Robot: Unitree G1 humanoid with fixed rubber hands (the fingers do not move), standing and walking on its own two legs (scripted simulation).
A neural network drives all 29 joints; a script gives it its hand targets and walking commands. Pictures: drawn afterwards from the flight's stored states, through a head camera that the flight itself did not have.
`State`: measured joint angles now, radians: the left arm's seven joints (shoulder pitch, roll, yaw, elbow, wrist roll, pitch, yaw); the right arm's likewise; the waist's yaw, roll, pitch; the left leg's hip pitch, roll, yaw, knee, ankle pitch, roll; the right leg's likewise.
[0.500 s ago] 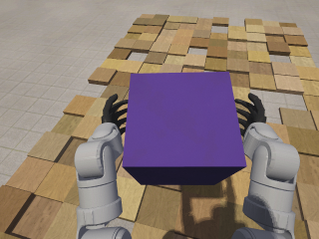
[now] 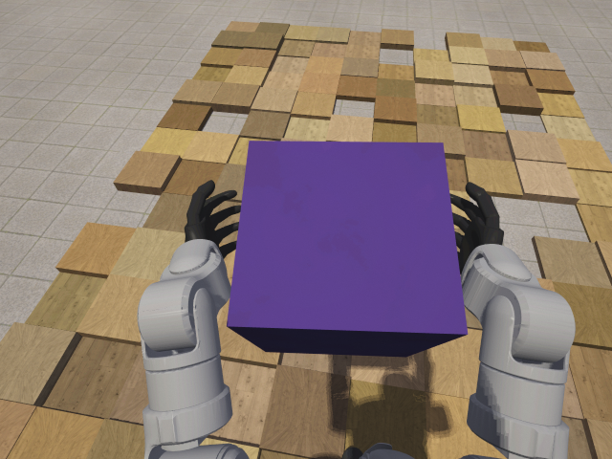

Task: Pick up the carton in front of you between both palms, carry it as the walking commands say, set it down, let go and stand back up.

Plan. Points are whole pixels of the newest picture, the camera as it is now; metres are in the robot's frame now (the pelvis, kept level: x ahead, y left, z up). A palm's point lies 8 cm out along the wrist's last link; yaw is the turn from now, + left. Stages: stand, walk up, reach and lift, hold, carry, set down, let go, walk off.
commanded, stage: carry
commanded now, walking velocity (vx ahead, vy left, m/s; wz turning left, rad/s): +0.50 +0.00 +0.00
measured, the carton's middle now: (339, 265) +0.36 -0.01 +0.07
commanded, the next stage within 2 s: none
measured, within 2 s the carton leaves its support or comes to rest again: neither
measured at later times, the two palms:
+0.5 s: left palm (189, 109) +0.58 +0.21 +0.15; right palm (390, 105) +0.58 -0.09 +0.16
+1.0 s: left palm (248, 16) +0.97 +0.17 +0.14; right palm (387, 17) +0.98 -0.14 +0.13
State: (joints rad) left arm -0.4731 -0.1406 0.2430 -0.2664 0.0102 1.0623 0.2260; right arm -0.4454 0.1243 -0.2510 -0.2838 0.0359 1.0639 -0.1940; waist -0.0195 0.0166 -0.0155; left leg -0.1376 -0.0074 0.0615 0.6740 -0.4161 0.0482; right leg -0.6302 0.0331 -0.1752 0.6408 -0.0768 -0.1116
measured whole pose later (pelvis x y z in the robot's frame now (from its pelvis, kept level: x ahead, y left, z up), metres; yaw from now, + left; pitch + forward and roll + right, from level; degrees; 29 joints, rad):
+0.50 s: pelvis +0.31 +0.06 +0.03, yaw +0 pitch +4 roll +0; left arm -0.19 -0.14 0.15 -0.45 -0.01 1.24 0.20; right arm -0.19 0.14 -0.14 -0.43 0.01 1.21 -0.19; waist -0.01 -0.02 -0.13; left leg -0.39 0.02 0.17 0.51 -0.19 0.08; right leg -0.38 -0.04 -0.04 1.10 -0.42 -0.02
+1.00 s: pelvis +0.62 +0.01 +0.00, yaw +1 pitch +4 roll +1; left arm -0.56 -0.12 0.28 -0.11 -0.01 1.05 0.23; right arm -0.57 0.08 -0.27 -0.12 0.02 1.07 -0.25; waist 0.02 0.01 -0.01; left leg -0.27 0.01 0.02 1.17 -0.51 -0.01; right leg -0.54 -0.01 -0.14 0.65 -0.20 -0.10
